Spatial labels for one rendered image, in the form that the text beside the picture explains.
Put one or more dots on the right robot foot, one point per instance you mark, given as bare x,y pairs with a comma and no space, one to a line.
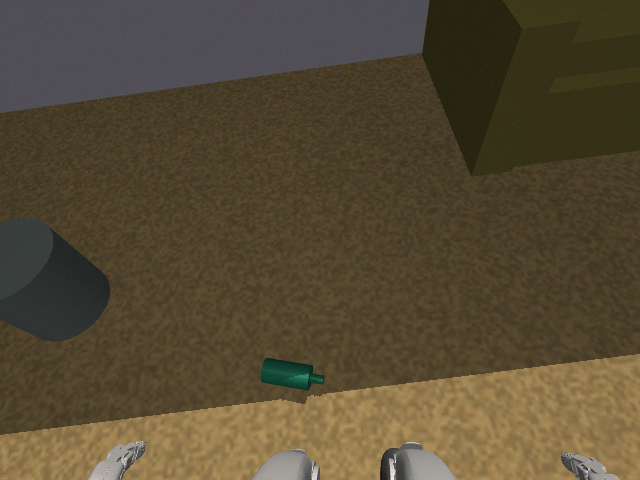
386,455

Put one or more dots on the right robot hand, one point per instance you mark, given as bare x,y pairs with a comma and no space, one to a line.
585,468

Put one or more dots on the left robot hand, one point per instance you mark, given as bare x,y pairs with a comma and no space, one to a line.
118,461

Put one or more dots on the sofa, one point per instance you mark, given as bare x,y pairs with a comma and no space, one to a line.
526,82

